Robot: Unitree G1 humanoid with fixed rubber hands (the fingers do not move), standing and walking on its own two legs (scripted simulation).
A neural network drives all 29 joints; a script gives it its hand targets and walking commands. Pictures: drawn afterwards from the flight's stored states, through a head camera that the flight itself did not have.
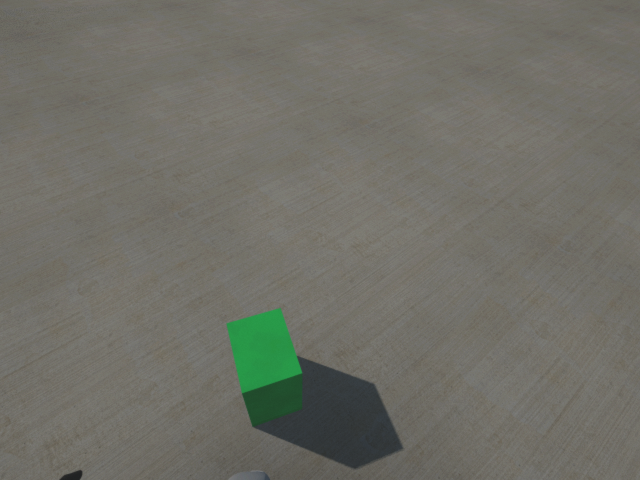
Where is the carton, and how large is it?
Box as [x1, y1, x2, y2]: [226, 308, 301, 426]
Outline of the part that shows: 280,308 226,323 242,394 252,426 301,408 301,370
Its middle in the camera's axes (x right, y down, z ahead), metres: -0.16 +0.38 +1.12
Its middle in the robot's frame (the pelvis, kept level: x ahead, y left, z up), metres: +0.51 +0.16 -0.62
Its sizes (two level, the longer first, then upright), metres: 0.202 0.155 0.276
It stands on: the floor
